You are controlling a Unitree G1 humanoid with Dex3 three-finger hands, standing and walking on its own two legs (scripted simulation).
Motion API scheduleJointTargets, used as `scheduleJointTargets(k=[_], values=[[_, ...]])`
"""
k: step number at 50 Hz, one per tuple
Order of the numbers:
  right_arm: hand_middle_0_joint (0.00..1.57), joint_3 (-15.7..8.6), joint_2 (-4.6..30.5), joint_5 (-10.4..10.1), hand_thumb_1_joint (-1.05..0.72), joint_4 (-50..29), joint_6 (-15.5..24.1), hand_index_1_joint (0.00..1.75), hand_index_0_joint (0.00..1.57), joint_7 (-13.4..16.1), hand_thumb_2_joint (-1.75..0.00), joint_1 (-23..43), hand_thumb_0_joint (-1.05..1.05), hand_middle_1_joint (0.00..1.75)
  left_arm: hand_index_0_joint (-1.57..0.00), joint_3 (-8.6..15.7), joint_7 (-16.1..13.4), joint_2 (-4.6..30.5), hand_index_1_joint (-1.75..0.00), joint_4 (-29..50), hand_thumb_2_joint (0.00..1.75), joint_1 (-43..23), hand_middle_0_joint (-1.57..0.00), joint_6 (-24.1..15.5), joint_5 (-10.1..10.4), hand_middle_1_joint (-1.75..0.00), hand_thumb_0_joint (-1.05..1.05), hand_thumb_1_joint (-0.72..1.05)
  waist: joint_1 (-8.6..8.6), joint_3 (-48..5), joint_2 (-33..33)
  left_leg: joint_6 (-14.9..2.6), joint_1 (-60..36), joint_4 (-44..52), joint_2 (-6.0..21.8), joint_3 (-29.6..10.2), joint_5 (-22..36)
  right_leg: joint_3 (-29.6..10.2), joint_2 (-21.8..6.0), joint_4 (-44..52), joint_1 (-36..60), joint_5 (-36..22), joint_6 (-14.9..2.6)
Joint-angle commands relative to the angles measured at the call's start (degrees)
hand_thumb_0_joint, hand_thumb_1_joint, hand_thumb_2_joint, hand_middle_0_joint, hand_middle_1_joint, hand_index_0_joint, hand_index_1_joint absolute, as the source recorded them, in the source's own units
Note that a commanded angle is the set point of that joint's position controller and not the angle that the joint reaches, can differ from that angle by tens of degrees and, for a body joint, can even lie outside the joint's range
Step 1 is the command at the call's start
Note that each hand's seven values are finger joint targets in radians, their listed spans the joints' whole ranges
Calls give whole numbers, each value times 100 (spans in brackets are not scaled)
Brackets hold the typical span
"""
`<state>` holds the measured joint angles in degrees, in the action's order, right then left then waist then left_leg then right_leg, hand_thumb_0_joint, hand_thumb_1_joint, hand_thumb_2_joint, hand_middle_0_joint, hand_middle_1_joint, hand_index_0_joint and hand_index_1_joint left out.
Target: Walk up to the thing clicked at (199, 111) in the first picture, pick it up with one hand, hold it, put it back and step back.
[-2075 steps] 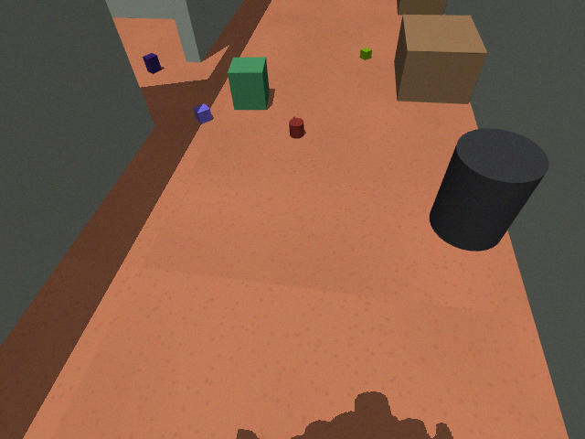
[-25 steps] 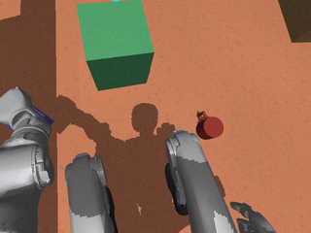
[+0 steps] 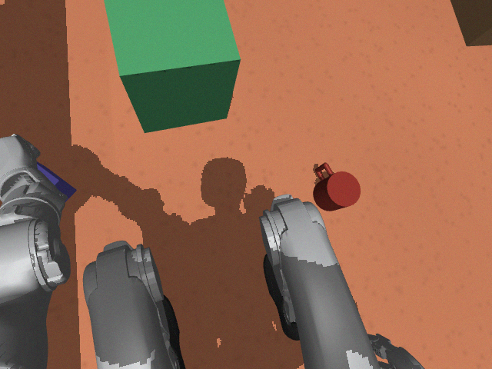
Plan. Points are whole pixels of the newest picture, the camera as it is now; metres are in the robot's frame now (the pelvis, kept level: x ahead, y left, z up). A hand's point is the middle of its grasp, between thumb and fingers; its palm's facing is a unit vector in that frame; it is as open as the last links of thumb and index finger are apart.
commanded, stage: lower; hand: left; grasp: from above
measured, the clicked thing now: (35, 189) +0.46 +0.29 -0.19
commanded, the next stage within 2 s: rest in 0.28 s
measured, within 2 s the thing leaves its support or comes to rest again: rests again in 0.86 s
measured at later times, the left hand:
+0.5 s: hand (53, 184) +0.47 +0.28 -0.22, palm faces -0.33 -0.30 -0.89, open 10.4 cm
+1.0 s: hand (59, 185) +0.47 +0.28 -0.26, palm faces -0.31 -0.33 -0.89, open 10.4 cm
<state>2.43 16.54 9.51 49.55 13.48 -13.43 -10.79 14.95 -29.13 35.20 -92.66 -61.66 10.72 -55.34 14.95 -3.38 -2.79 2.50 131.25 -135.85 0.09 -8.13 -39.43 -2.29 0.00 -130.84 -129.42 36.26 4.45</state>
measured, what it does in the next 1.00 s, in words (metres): stands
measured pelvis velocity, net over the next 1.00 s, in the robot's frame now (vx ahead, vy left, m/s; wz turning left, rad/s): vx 0.01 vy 0.02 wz -0.11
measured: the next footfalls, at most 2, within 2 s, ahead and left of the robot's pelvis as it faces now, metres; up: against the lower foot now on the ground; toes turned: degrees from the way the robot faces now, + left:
none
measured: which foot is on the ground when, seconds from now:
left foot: down 0.00-1.00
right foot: down 0.00-1.00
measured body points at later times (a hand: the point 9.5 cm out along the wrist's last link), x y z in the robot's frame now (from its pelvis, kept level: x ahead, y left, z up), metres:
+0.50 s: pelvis +0.01 +0.01 -0.03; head +0.27 +0.06 +0.34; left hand +0.48 +0.29 -0.17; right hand +0.00 -0.25 -0.12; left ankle +0.08 +0.14 -0.31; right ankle +0.11 -0.15 -0.30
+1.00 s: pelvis +0.01 +0.02 -0.04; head +0.28 +0.08 +0.31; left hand +0.49 +0.29 -0.21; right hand -0.03 -0.24 -0.10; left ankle +0.08 +0.14 -0.31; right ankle +0.11 -0.15 -0.30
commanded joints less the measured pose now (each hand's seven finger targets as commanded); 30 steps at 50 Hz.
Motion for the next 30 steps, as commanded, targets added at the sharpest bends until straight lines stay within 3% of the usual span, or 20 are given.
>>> scheduleJointTargets(k=[1, 5, 8, 10, 15, 18, 19, 21, 22, 24, 26, 29, 30], values=[[20, -340, 1384, -12, -92, 90, 92, 30, 20, -21, -91, -1306, 0, 30, -101, -194, -380, 1432, -66, 610, 82, -2006, -105, -5, -170, -62, 0, 50, 134, -3801, -1364, -306, -2657, 1479, -73, 795, 791, 976, 88, 1246, 1931, -754, -591], [20, -322, 1422, 64, -91, 129, 142, 30, 20, -86, -90, -1343, 0, 30, -99, -241, -365, 1406, -64, 351, 80, -2139, -103, -86, -140, -61, 0, 49, 272, -3478, -1170, -336, -2391, 1305, -70, 783, 752, 997, 95, 1191, 1850, -714, -577], [20, -256, 1483, 129, -91, 122, 208, 30, 20, -147, -90, -1406, 0, 30, -100, -223, -421, 1496, -65, 293, 80, -2291, -104, -199, -160, -61, 0, 50, 359, -3553, -1153, -346, -2454, 1135, -52, 743, 900, 1036, 101, 1098, 1923, -876, -562], [20, -244, 1537, 121, -92, 106, 212, 30, 20, -185, -91, -1394, 0, 30, -104, -97, -508, 1700, -62, 269, 81, -2232, -108, -257, -191, -58, 0, 54, 273, -3681, -1213, -340, -2388, 1114, -57, 731, 978, 1041, 111, 1026, 2019, -935, -559], [20, -191, 1556, 197, -92, 42, 191, 30, 20, -283, -91, -1419, 0, 30, -108, -59, -676, 1809, -64, 351, 83, -2372, -112, -385, -367, -60, 0, 59, 360, -3837, -1689, -278, -2822, 1011, -34, 708, 1114, 1132, 131, 864, 1957, -1103, -594], [20, -221, 1585, 207, -92, 16, 122, 30, 20, -339, -91, -1349, 0, 30, -110, 153, -857, 1973, -65, 394, 87, -2180, -115, -410, -402, -59, 0, 61, 232, -4004, -1907, -260, -2915, 1071, -35, 701, 1119, 1159, 152, 794, 1906, -1101, -613], [20, -204, 1560, 237, -92, 8, 124, 30, 20, -370, -91, -1371, 0, 30, -110, 65, -883, 1896, -65, 361, 87, -2339, -115, -426, -428, -60, 0, 62, 370, -3872, -1976, -250, -2959, 1019, -27, 695, 1118, 1183, 140, 753, 1798, -1124, -610], [20, -201, 1612, 262, -91, 33, 108, 30, 20, -426, -90, -1393, 0, 30, -110, 68, -948, 1861, -59, 218, 83, -2305, -115, -425, -466, -54, 0, 61, 424, -3745, -1927, -253, -2894, 951, -4, 672, 1102, 1224, 168, 730, 1736, -1139, -606], [20, -207, 1660, 250, -91, 15, 94, 30, 20, -443, -90, -1400, 0, 30, -110, 213, -1025, 1973, -59, 186, 83, -2227, -115, -420, -454, -54, 0, 61, 396, -3725, -1934, -258, -2782, 978, -16, 646, 1120, 1219, 170, 740, 1754, -1157, -597], [20, -154, 1608, 317, -92, 53, 112, 30, 20, -506, -90, -1397, 0, 30, -110, 85, -1086, 1814, -60, -100, 83, -2188, -115, -416, -443, -56, 0, 62, 496, -3465, -1814, -274, -2627, 873, -7, 645, 1059, 1234, 183, 720, 1672, -1129, -588], [20, -135, 1660, 370, -91, 85, 157, 30, 20, -565, -90, -1433, 0, 30, -110, 115, -1157, 1854, -62, -239, 82, -2246, -114, -418, -440, -58, 0, 63, 598, -3357, -1775, -287, -2594, 793, 4, 611, 1070, 1265, 199, 726, 1643, -1154, -572], [20, -157, 1755, 368, -91, 110, 203, 30, 20, -633, -90, -1521, 0, 30, -110, 396, -1317, 2066, -62, -114, 83, -2136, -114, -438, -328, -58, 0, 62, 510, -3482, -1941, -241, -2797, 905, 25, 502, 1284, 1329, 196, 662, 1724, -1301, -578], [20, -102, 1739, 402, -92, 104, 221, 30, 20, -670, -90, -1518, 0, 30, -110, 308, -1329, 1984, -63, -360, 84, -2196, -114, -430, -336, -59, 0, 62, 608, -3390, -1808, -251, -2755, 810, 30, 494, 1251, 1352, 202, 652, 1726, -1305, -570]])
